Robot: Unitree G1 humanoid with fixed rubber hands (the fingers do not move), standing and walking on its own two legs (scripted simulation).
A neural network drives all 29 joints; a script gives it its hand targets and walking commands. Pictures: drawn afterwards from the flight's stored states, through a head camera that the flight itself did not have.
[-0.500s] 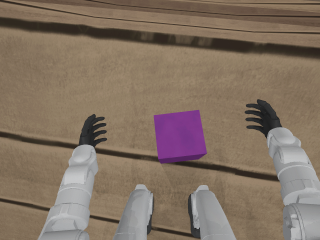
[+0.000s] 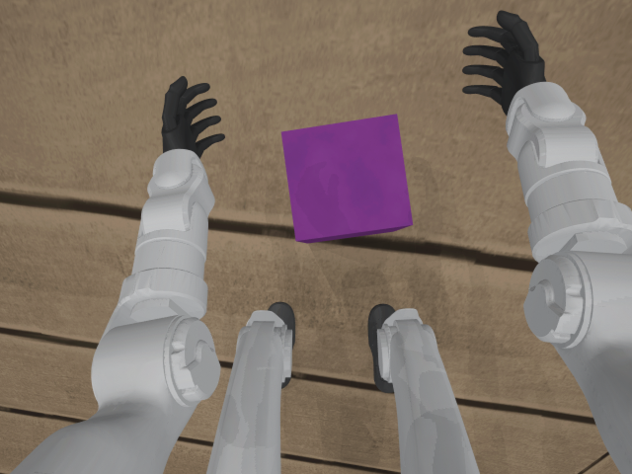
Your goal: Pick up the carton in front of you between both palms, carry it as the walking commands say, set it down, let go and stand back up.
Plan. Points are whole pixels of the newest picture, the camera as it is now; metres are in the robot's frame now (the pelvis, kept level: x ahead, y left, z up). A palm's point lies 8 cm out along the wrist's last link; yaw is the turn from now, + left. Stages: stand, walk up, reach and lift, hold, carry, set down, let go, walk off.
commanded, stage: reach and lift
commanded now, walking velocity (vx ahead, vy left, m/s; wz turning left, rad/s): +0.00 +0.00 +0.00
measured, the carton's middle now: (345, 188) +0.48 -0.02 -0.49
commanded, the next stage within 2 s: none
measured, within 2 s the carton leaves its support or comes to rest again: leaves its support in 1.44 s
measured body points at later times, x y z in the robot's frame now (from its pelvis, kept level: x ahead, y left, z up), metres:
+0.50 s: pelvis -0.04 +0.02 -0.18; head +0.32 +0.00 +0.09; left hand +0.48 +0.19 -0.35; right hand +0.51 -0.20 -0.35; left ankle +0.09 +0.16 -0.58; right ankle +0.08 -0.10 -0.58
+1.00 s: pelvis -0.03 +0.01 -0.24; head +0.33 -0.03 +0.02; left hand +0.50 +0.16 -0.41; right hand +0.52 -0.19 -0.42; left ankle +0.09 +0.16 -0.58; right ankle +0.08 -0.10 -0.58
